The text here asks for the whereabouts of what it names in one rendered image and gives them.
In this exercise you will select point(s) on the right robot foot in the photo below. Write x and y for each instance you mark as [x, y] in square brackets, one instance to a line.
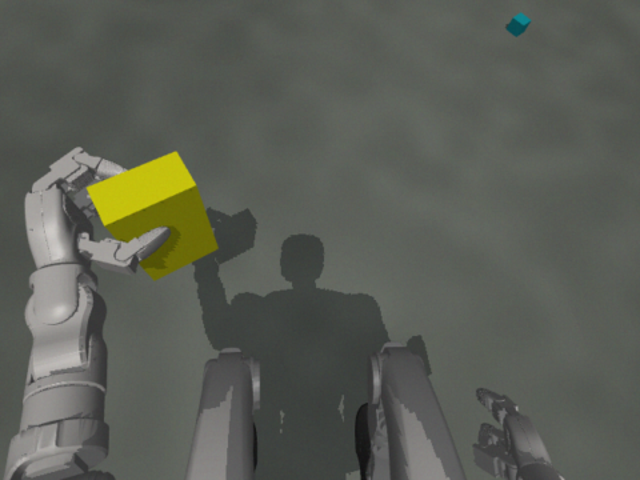
[362, 440]

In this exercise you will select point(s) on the right robot arm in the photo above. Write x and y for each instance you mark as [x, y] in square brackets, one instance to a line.
[537, 471]

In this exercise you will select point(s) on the left robot hand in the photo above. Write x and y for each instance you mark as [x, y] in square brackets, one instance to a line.
[58, 229]

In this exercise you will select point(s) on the left robot arm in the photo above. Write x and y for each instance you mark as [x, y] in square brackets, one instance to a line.
[62, 431]

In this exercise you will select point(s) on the right robot hand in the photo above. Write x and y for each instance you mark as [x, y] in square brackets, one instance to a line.
[503, 453]

